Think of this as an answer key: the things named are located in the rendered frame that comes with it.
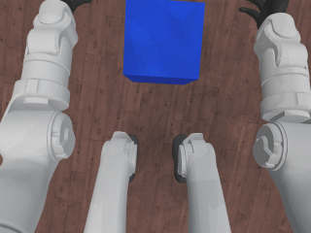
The robot left upper arm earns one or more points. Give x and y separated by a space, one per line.
31 144

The robot right upper arm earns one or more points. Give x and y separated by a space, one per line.
284 149

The right robot shin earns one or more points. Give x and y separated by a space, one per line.
198 136

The right robot forearm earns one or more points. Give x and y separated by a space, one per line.
283 68

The robot left hand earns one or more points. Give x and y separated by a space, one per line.
73 4

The robot right foot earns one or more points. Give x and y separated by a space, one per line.
177 141

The carton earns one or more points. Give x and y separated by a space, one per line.
162 41

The robot right hand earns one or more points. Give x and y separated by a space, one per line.
267 8

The left robot forearm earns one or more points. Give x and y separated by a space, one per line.
43 85

